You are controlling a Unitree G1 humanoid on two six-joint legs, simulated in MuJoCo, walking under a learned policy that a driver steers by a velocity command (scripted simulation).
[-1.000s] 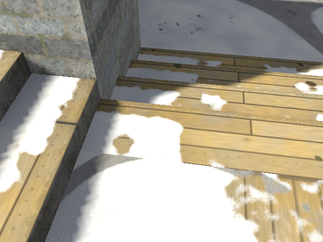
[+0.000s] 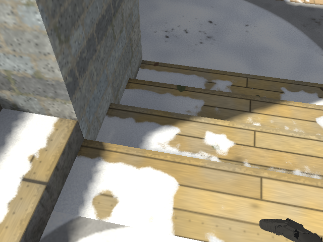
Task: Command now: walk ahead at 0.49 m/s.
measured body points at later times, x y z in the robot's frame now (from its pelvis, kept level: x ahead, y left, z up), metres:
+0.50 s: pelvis +0.27 -0.01 +0.02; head +0.30 -0.01 +0.47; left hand +0.47 +0.22 -0.08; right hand +0.24 -0.28 -0.12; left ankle +0.16 +0.10 -0.72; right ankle +0.46 -0.15 -0.69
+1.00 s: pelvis +0.53 -0.06 +0.03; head +0.54 -0.06 +0.48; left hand +0.51 +0.21 -0.12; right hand +0.70 -0.30 -0.09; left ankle +0.71 +0.12 -0.67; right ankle +0.46 -0.14 -0.72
